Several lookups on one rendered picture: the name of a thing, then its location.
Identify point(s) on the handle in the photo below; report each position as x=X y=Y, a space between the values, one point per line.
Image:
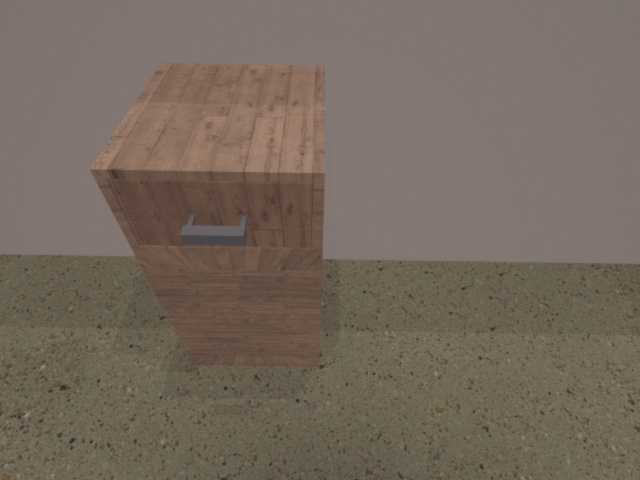
x=214 y=235

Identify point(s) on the cabinet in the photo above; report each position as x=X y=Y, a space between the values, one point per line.
x=229 y=306

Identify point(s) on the drawer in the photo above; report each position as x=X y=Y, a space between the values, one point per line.
x=279 y=213

